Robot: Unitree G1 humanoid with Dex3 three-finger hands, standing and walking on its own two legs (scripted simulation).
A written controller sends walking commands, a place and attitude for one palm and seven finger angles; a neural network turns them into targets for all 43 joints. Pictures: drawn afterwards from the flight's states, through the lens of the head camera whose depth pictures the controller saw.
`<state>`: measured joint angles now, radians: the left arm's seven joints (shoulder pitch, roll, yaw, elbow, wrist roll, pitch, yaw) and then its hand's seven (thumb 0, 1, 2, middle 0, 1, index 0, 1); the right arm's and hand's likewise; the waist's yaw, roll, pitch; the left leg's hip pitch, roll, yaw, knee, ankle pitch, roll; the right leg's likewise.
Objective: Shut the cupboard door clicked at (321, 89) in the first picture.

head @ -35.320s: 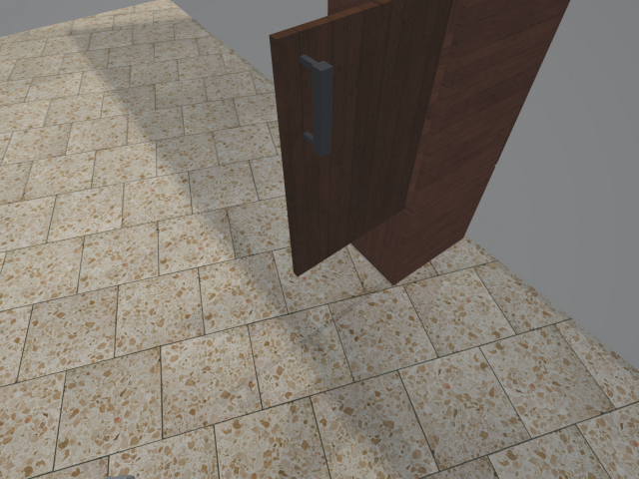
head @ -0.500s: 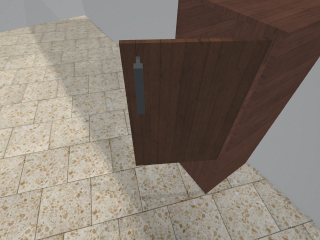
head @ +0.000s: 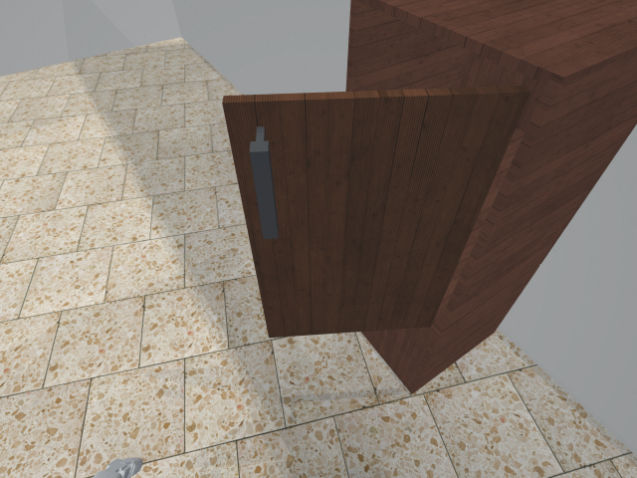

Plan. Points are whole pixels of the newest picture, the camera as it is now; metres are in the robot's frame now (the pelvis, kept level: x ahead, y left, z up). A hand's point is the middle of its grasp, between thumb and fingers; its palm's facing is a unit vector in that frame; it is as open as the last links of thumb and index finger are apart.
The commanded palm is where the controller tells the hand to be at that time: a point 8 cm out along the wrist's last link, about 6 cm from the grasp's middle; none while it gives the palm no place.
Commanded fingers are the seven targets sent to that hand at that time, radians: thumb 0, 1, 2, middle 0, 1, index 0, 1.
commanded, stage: shuffle to correct the standing spot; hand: left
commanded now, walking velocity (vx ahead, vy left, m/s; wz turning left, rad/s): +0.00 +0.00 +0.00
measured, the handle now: (265, 185) +0.46 +0.10 +0.13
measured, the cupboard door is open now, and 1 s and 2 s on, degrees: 61 61 61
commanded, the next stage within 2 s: come to a stop and stand still in 1.52 s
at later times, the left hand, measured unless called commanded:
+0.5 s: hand out of the picture -0.02 +0.13 -0.19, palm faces +0.10 -0.98 -0.15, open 7.4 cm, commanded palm none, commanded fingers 0.00 0.90 0.90 -0.20 -0.30 -0.20 -0.30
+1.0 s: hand out of the picture +0.03 +0.13 -0.19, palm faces +0.14 -0.97 -0.20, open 7.4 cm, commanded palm none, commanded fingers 0.00 0.90 0.90 -0.20 -0.30 -0.20 -0.30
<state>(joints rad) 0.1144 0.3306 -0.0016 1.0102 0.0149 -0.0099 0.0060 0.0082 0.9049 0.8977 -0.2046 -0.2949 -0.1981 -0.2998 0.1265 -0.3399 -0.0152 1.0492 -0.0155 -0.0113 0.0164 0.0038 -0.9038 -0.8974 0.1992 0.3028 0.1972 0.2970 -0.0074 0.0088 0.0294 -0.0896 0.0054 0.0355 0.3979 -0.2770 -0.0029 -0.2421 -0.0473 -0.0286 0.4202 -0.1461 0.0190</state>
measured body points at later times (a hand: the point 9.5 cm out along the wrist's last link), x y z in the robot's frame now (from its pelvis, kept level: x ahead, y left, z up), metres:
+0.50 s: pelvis +0.02 -0.03 +0.00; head +0.03 -0.01 +0.45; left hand -0.03 +0.19 -0.17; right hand +0.04 -0.26 -0.16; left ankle -0.04 +0.12 -0.74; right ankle +0.05 -0.13 -0.74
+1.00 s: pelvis +0.02 -0.07 -0.01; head +0.04 -0.06 +0.43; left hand +0.02 +0.18 -0.17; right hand +0.01 -0.29 -0.17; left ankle -0.04 +0.09 -0.71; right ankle +0.03 -0.15 -0.74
